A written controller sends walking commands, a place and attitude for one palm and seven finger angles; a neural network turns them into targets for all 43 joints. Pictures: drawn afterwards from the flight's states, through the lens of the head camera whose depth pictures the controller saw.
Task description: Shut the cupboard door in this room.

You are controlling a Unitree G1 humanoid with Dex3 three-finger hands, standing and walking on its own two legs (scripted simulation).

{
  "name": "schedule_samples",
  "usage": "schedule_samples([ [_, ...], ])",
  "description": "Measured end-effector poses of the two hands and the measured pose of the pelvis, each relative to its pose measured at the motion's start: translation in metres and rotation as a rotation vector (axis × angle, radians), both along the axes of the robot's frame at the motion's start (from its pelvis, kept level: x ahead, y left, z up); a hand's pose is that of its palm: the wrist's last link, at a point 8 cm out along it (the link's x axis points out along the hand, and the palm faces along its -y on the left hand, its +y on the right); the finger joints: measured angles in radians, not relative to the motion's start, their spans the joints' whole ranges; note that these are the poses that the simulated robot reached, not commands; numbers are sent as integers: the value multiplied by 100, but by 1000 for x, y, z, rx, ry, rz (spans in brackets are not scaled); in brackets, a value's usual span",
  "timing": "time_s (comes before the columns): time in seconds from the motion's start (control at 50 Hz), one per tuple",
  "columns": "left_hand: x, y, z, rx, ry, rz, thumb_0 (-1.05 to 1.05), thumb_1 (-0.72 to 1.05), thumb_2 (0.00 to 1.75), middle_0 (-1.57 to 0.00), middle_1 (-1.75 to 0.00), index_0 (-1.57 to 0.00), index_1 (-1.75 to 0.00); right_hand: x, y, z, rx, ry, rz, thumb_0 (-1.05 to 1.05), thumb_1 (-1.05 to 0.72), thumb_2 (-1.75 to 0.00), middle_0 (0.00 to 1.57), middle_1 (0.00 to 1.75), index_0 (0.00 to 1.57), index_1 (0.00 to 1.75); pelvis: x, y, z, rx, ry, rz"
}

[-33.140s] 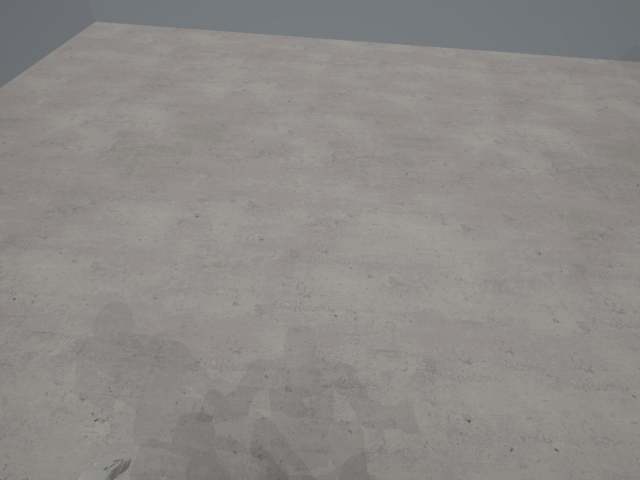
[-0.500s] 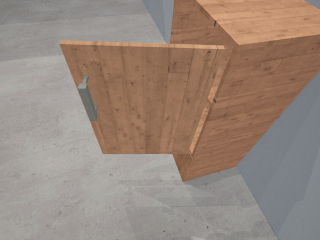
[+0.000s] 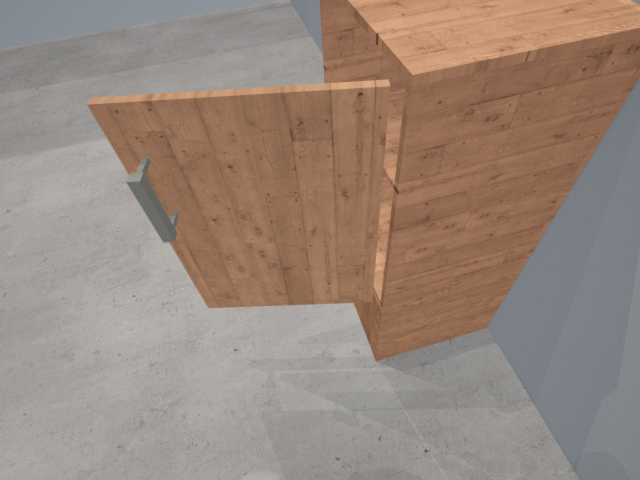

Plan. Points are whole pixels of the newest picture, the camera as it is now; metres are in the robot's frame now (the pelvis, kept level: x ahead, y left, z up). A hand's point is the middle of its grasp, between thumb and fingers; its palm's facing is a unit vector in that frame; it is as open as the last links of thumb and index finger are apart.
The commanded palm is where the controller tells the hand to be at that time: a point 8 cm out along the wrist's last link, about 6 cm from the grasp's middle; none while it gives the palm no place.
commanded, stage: come to a stop and stand still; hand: left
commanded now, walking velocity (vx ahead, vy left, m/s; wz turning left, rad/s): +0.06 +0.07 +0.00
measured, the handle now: (157, 201) +0.52 +0.32 +0.02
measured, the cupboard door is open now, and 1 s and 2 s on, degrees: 75 75 75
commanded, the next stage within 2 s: look again from close up in 0.74 s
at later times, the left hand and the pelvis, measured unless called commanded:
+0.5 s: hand out of the picture -0.03 +0.24 -0.18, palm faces +0.02 -0.98 -0.20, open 7.4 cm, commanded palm none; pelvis -0.03 +0.06 -0.01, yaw -2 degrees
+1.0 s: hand out of the picture -0.03 +0.24 -0.18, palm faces -0.03 -0.98 -0.19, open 7.3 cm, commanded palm none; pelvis -0.04 +0.07 -0.01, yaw -1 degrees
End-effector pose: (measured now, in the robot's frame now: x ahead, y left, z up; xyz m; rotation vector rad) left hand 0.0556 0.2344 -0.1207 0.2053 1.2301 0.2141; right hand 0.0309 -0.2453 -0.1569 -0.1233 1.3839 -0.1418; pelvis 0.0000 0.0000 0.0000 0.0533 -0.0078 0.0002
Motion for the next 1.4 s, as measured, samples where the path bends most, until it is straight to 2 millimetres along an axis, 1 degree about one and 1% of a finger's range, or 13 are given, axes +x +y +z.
schedule_samples([
  [0.08,-27,11,-4,-11,31,24,0,91,89,-21,-30,-20,-30,-2,9,6,-9,-17,24,1,-91,-90,20,30,20,30,-10,8,1,-2,3,1],
  [0.18,-66,37,-19,-34,103,50,0,91,89,-21,-30,-20,-30,-3,31,14,-37,-76,38,1,-91,-90,20,30,20,30,-23,29,-3,-26,5,-8],
  [0.24,-85,55,-33,-52,151,59,0,91,89,-21,-30,-20,-30,-13,48,15,-60,-103,26,0,-91,-90,20,30,20,30,-29,44,-10,-49,1,-10],
  [0.3,-95,64,-33,-65,185,56,0,91,89,-20,-30,-20,-30,-29,67,22,-55,-81,15,0,-91,-90,20,30,20,30,-30,52,-4,-49,-2,-13],
  [0.4,-98,66,-30,-80,192,44,0,91,89,-20,-30,-19,-30,-48,84,19,-47,-24,4,1,-92,-90,20,30,20,30,-28,62,-1,-44,3,-18],
  [0.48,-95,59,-33,-79,193,20,0,91,89,-20,-30,-19,-30,-58,89,8,-28,-4,-24,1,-93,-90,20,30,20,30,-28,63,-6,-24,3,-32],
  [0.54,-90,51,-29,-89,192,-2,0,91,89,-20,-30,-19,-30,-65,93,5,-11,4,-46,1,-93,-90,20,30,20,30,-30,67,-4,-47,-7,-26],
  [0.74,-82,48,-29,-93,185,-22,1,93,89,-20,-30,-20,-30,-89,105,9,9,58,-65,1,-92,-90,20,30,20,30,-30,65,-1,-50,-10,-29],
  [0.86,-84,47,-30,-93,185,-22,1,93,89,-20,-30,-20,-30,-94,107,10,12,76,-64,1,-91,-90,20,30,20,30,-29,65,-1,-56,-5,-27],
  [1.02,-93,53,-34,-79,144,-43,1,92,89,-20,-30,-20,-30,-79,100,3,-15,-48,-35,1,-91,-90,20,30,20,30,-41,72,-9,-58,-30,-25],
  [1.12,-99,55,-34,-85,108,-44,0,92,89,-20,-30,-19,-30,-78,97,5,-22,-92,-25,1,-92,-90,20,30,20,30,-51,73,-9,-53,-47,-32],
  [1.22,-112,54,-32,-91,111,-47,0,92,89,-20,-30,-19,-30,-87,96,8,-20,-101,-20,1,-92,-90,20,30,20,30,-62,73,-7,-49,-42,-35],
  [1.4,-143,48,-31,-102,164,-25,0,91,89,-20,-30,-19,-30,-117,98,7,-1,-32,-26,1,-91,-90,20,30,20,30,-72,68,-5,-46,-33,-31],
])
